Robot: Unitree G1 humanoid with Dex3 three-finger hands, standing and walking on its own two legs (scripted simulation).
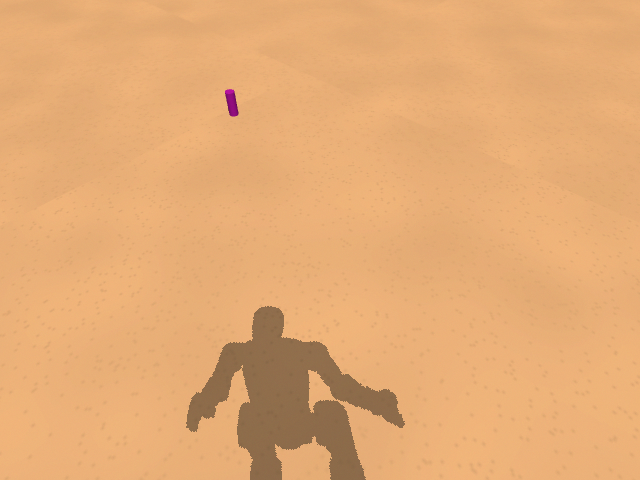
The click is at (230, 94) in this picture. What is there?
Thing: slim round
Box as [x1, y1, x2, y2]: [225, 89, 238, 115]
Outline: 228,89 225,91 229,113 230,115 236,115 238,113 234,92 232,89
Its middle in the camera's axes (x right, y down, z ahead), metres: -0.53 -0.81 +2.25
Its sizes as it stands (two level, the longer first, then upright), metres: 0.054 0.054 0.143
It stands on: the floor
